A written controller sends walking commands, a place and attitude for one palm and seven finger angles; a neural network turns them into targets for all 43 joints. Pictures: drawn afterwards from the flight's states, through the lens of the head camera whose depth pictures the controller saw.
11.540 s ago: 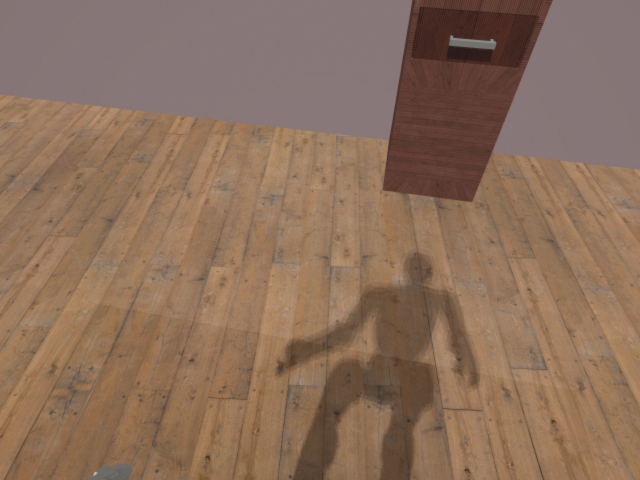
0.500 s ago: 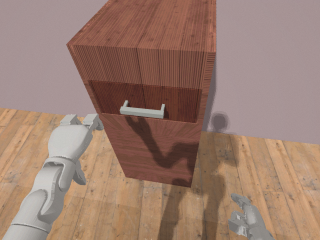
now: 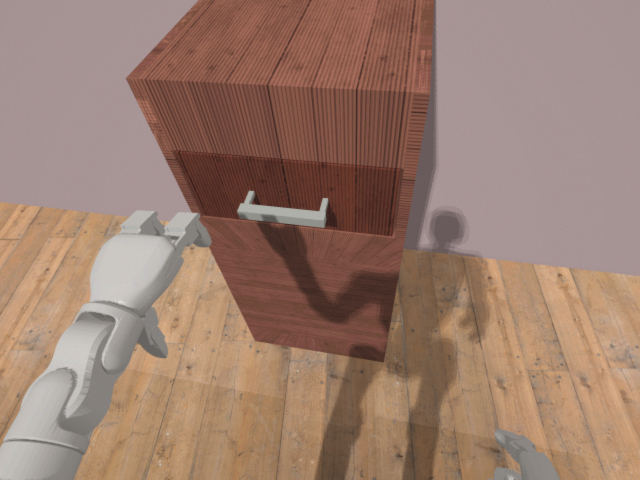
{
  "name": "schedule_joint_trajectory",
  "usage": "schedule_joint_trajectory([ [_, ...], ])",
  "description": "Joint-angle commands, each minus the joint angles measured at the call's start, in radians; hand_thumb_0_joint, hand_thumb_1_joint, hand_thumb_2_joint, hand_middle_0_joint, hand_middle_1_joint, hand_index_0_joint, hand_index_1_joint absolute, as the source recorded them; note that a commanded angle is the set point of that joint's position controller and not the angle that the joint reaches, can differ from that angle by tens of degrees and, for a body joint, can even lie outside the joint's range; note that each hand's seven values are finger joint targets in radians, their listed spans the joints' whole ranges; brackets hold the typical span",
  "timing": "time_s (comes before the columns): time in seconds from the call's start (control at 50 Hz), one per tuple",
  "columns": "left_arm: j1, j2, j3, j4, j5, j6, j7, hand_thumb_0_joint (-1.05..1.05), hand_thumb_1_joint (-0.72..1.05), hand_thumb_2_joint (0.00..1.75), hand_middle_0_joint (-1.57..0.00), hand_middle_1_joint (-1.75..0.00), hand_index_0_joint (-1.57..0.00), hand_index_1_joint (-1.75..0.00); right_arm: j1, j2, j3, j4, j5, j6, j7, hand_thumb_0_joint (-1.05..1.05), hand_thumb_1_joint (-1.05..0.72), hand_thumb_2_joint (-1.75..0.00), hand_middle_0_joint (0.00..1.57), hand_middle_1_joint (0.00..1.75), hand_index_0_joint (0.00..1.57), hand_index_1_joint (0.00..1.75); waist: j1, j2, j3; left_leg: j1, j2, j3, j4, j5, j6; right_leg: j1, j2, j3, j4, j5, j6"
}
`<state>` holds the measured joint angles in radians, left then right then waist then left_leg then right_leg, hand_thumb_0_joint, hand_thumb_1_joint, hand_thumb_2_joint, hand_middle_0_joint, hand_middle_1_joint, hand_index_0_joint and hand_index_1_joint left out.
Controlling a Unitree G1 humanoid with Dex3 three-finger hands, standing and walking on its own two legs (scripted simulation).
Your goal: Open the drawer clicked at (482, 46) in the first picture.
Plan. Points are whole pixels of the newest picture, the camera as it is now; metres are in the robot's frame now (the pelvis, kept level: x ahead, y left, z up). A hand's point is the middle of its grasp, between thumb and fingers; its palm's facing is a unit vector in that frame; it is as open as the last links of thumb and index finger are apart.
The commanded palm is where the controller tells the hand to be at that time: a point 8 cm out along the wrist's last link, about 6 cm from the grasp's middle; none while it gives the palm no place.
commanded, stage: move the hooked fingers above the handle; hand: left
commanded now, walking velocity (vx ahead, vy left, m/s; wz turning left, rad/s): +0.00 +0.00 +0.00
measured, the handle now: (284, 207) +0.54 +0.15 -0.03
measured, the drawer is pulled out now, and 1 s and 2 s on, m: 0.00 0.00 0.00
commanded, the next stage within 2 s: none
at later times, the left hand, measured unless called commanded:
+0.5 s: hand (190, 262) +0.35 +0.22 +0.07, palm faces +0.00 -0.06 -1.00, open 13.8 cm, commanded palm +0.33 +0.22 +0.12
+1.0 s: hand (226, 240) +0.41 +0.20 +0.04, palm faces -0.06 -0.01 -1.00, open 13.8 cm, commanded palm +0.39 +0.19 +0.10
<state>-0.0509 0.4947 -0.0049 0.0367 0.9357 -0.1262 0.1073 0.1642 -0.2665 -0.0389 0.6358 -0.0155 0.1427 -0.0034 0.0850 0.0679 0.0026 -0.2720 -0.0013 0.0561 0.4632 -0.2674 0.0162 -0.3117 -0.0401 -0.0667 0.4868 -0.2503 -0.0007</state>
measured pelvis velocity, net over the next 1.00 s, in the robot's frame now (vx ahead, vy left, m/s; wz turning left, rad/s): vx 0.00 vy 0.00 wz -0.02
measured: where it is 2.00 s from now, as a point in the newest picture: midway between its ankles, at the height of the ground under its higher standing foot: outside the picture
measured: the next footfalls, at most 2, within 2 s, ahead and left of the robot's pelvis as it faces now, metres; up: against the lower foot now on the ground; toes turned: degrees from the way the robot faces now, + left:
none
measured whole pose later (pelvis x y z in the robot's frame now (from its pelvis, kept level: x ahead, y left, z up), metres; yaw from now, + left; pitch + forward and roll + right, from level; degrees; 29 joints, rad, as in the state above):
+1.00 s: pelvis +0.00 +0.00 -0.01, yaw -1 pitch +9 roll +1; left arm -0.53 0.40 -0.15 0.65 1.03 -0.01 0.18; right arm 0.25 -0.25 -0.06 0.68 0.01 0.13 -0.01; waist 0.00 0.05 -0.06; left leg -0.41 0.00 0.07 0.54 -0.30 0.02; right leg -0.45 -0.04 -0.04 0.57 -0.27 0.00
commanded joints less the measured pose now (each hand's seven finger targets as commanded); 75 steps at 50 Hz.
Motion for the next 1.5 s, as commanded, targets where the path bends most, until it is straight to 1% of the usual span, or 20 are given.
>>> schedule_joint_trajectory([
  [0.0,-0.267,0.185,0.119,-0.139,-0.006,0.044,0.064,0.00,-0.50,0.30,-0.30,-1.20,-0.30,-1.20,-0.104,-0.095,-0.029,-0.141,0.013,-0.041,-0.008,0.00,-0.90,-0.90,0.20,0.30,0.20,0.30,-0.005,-0.043,-0.282,0.053,-0.026,-0.015,-0.034,0.310,0.007,0.167,0.038,0.036,-0.028,0.268,-0.033],
  [0.08,-0.253,0.158,0.062,-0.117,-0.009,0.085,0.018,0.00,-0.50,0.30,-0.30,-1.20,-0.30,-1.20,-0.124,-0.096,-0.021,-0.155,0.016,-0.038,-0.012,0.00,-0.90,-0.90,0.20,0.30,0.20,0.30,-0.011,-0.069,-0.252,0.045,-0.030,-0.009,-0.049,0.250,0.015,0.174,0.037,0.037,-0.046,0.218,-0.028],
  [0.12,-0.341,0.163,0.041,-0.101,0.001,0.082,0.002,0.00,-0.50,0.30,-0.30,-1.20,-0.30,-1.20,-0.123,-0.097,-0.016,-0.149,0.013,-0.039,-0.021,0.00,-0.90,-0.90,0.20,0.30,0.20,0.30,-0.027,-0.080,-0.237,0.045,-0.031,-0.009,-0.049,0.222,0.018,0.150,0.036,0.039,-0.053,0.195,-0.026],
  [0.2,-0.457,0.220,0.079,-0.018,0.016,0.036,-0.001,0.00,-0.50,0.30,-0.30,-1.20,-0.30,-1.20,-0.100,-0.095,-0.010,-0.132,0.010,-0.049,-0.039,0.00,-0.90,-0.90,0.20,0.30,0.20,0.30,-0.029,-0.098,-0.225,0.026,-0.039,-0.009,-0.046,0.171,0.022,0.139,0.034,0.049,-0.063,0.152,-0.024],
  [0.34,-0.526,0.240,0.121,0.064,0.026,-0.017,0.056,0.00,-0.50,0.30,-0.30,-1.20,-0.30,-1.20,-0.060,-0.086,-0.026,-0.113,0.010,-0.064,-0.044,0.00,-0.90,-0.90,0.20,0.30,0.20,0.30,-0.014,-0.019,-0.332,0.033,-0.042,-0.011,-0.021,0.254,0.016,0.173,0.036,0.054,-0.028,0.241,-0.032],
  [0.44,-0.509,0.198,0.086,0.179,0.031,0.024,0.049,0.00,-0.50,0.30,-0.30,-1.20,-0.30,-1.20,-0.043,-0.099,-0.032,-0.108,0.018,-0.055,-0.034,0.00,-0.90,-0.90,0.20,0.30,0.20,0.30,-0.025,-0.109,-0.309,-0.026,-0.040,0.002,-0.015,0.260,0.017,0.173,0.037,0.051,-0.017,0.278,-0.027],
  [0.54,-0.618,0.097,-0.036,0.141,0.035,0.024,0.028,0.00,-0.50,0.30,-0.30,-1.20,-0.30,-1.20,-0.017,-0.104,-0.044,-0.115,0.018,-0.054,-0.028,0.00,-0.90,-0.90,0.20,0.30,0.20,0.30,-0.062,-0.081,-0.323,0.018,-0.033,-0.006,0.001,0.266,0.020,0.104,0.043,0.040,-0.008,0.250,-0.031],
  [0.64,-0.718,0.196,0.049,0.172,0.058,-0.018,0.072,0.00,-0.50,0.30,-0.30,-1.20,-0.30,-1.20,0.035,-0.110,-0.053,-0.087,0.009,-0.052,-0.037,0.00,-0.90,-0.90,0.20,0.30,0.20,0.30,-0.057,-0.067,-0.379,0.018,-0.035,-0.020,0.019,0.286,0.019,0.105,0.046,0.043,0.016,0.257,-0.037],
  [0.68,-0.723,0.190,0.064,0.201,0.066,-0.024,0.106,0.00,-0.50,0.30,-0.30,-1.20,-0.30,-1.20,0.042,-0.099,-0.055,-0.077,0.012,-0.051,-0.038,0.00,-0.90,-0.90,0.20,0.30,0.20,0.30,-0.053,-0.056,-0.389,0.014,-0.034,-0.020,0.029,0.315,0.017,0.098,0.047,0.038,0.034,0.282,-0.040],
  [0.78,-0.720,0.151,0.051,0.321,0.086,0.031,0.166,0.00,-0.50,0.30,-0.30,-1.20,-0.30,-1.20,0.052,-0.100,-0.058,-0.060,0.016,-0.050,-0.024,0.00,-0.90,-0.90,0.20,0.30,0.20,0.30,-0.047,-0.048,-0.390,-0.012,-0.028,-0.010,0.035,0.355,0.007,0.078,0.054,0.028,0.055,0.304,-0.045],
  [0.9,-0.823,0.053,-0.084,0.423,0.106,0.116,0.124,0.00,-0.50,0.30,-0.30,-1.20,-0.30,-1.20,0.081,-0.116,-0.065,-0.058,0.023,-0.039,-0.014,0.00,-0.90,-0.90,0.20,0.30,0.20,0.30,-0.096,-0.087,-0.395,0.009,-0.015,-0.011,0.042,0.337,0.011,0.031,0.058,0.024,0.048,0.273,-0.041],
  [0.92,-0.860,0.024,-0.118,0.419,0.100,0.114,0.110,0.00,-0.50,0.30,-0.30,-1.20,-0.30,-1.20,0.084,-0.117,-0.065,-0.062,0.023,-0.038,-0.016,0.00,-0.90,-0.90,0.20,0.30,0.20,0.30,-0.109,-0.095,-0.398,0.017,-0.016,-0.013,0.046,0.332,0.015,0.025,0.057,0.024,0.044,0.276,-0.039],
  [1.0,-0.940,0.082,-0.074,0.404,0.089,0.052,0.091,0.00,-0.50,0.30,-0.30,-1.20,-0.30,-1.20,0.109,-0.114,-0.065,-0.061,0.014,-0.035,-0.031,0.00,-0.90,-0.90,0.20,0.30,0.20,0.30,-0.107,-0.073,-0.436,0.028,-0.023,-0.020,0.060,0.341,0.023,0.038,0.054,0.033,0.055,0.293,-0.041],
  [1.1,-1.008,0.109,-0.020,0.472,0.113,-0.007,0.161,0.00,-0.50,0.30,-0.30,-1.20,-0.30,-1.20,0.144,-0.105,-0.065,-0.036,0.007,-0.041,-0.030,0.00,-0.90,-0.90,0.20,0.30,0.20,0.30,-0.105,-0.051,-0.415,-0.001,-0.021,-0.030,0.083,0.371,0.013,-0.016,0.059,0.024,0.086,0.289,-0.046],
  [1.14,-0.991,0.160,0.037,0.539,0.131,0.009,0.202,0.00,-0.50,0.30,-0.30,-1.20,-0.30,-1.20,0.151,-0.108,-0.063,-0.026,0.001,-0.040,-0.028,0.00,-0.90,-0.90,0.20,0.30,0.20,0.30,-0.092,-0.066,-0.429,-0.043,-0.027,-0.025,0.089,0.376,0.011,0.004,0.062,0.025,0.099,0.306,-0.048],
  [1.24,-1.036,0.085,-0.032,0.716,0.159,0.116,0.248,0.00,-0.50,0.30,-0.30,-1.20,-0.30,-1.20,0.161,-0.114,-0.065,-0.008,0.002,-0.038,-0.013,0.00,-0.90,-0.90,0.20,0.30,0.20,0.30,-0.127,-0.076,-0.418,-0.101,-0.026,-0.004,0.100,0.330,0.010,-0.029,0.064,0.025,0.102,0.301,-0.045],
  [1.3,-1.111,0.062,-0.072,0.708,0.150,0.139,0.219,0.00,-0.50,0.30,-0.30,-1.20,-0.30,-1.20,0.189,-0.120,-0.076,-0.010,0.003,-0.036,-0.014,0.00,-0.90,-0.90,0.20,0.30,0.20,0.30,-0.146,-0.084,-0.515,-0.064,-0.022,0.001,0.110,0.350,0.018,0.010,0.061,0.036,0.100,0.347,-0.037],
  [1.34,-1.146,0.033,-0.099,0.680,0.126,0.119,0.183,0.00,-0.50,0.30,-0.30,-1.20,-0.30,-1.20,0.205,-0.122,-0.082,-0.013,0.000,-0.036,-0.018,0.00,-0.90,-0.90,0.20,0.30,0.20,0.30,-0.165,-0.092,-0.561,-0.040,-0.026,-0.005,0.122,0.379,0.025,0.040,0.059,0.043,0.098,0.393,-0.033],
  [1.38,-1.151,0.010,-0.123,0.672,0.106,0.084,0.154,0.00,-0.50,0.30,-0.30,-1.20,-0.30,-1.20,0.210,-0.123,-0.084,-0.013,0.001,-0.035,-0.026,0.00,-0.90,-0.90,0.20,0.30,0.20,0.30,-0.176,-0.091,-0.538,-0.041,-0.028,-0.008,0.122,0.367,0.029,0.032,0.057,0.047,0.092,0.402,-0.028],
  [1.48,-1.190,0.115,-0.035,0.697,0.130,0.006,0.184,0.00,-0.50,0.30,-0.30,-1.20,-0.30,-1.20,0.238,-0.124,-0.079,0.010,-0.004,-0.040,-0.037,0.00,-0.90,-0.90,0.20,0.30,0.20,0.30,-0.175,-0.088,-0.460,-0.115,-0.035,-0.015,0.132,0.305,0.030,-0.019,0.057,0.052,0.102,0.349,-0.032],
])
